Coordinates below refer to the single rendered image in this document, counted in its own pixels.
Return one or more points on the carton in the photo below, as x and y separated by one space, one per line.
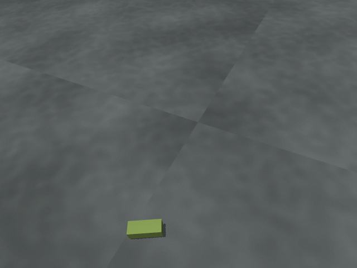
145 228

